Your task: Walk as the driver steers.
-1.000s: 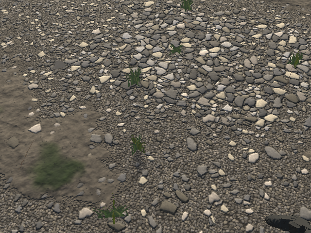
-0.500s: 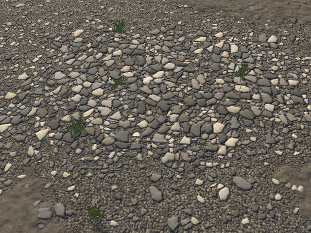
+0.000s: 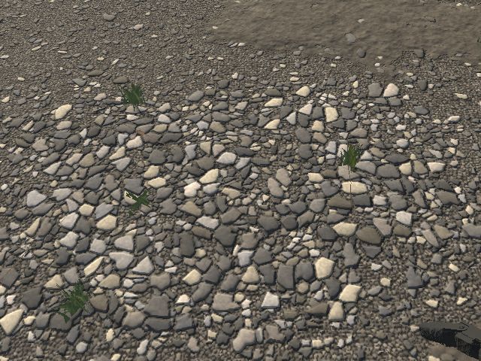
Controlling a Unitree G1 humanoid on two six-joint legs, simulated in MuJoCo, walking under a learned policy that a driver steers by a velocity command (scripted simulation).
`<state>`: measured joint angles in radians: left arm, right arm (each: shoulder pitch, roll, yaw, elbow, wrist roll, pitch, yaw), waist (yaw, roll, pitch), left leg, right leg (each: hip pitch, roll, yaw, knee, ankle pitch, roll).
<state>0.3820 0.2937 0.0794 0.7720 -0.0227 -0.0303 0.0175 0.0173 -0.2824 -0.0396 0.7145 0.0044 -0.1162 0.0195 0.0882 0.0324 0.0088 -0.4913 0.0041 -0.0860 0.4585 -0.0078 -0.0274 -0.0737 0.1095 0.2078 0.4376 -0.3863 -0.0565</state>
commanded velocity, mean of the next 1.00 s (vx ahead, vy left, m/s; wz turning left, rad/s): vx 0.50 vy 0.00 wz -0.20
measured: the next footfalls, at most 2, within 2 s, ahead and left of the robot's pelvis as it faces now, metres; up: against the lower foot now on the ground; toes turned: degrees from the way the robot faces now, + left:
left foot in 0.02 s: +0.18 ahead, +0.13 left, +0.00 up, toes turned -5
right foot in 0.52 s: +0.41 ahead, -0.19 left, +0.00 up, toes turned -17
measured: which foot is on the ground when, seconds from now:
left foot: up 0.00-0.00, down 0.02-0.54, up 0.56-1.00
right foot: down 0.00-0.04, up 0.06-0.50, down 0.52-1.00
